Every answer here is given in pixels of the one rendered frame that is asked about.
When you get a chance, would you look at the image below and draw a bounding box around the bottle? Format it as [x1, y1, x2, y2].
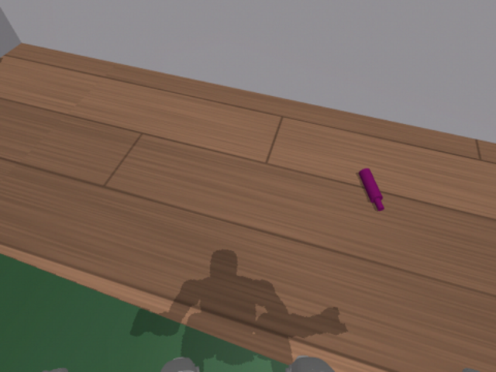
[359, 168, 384, 211]

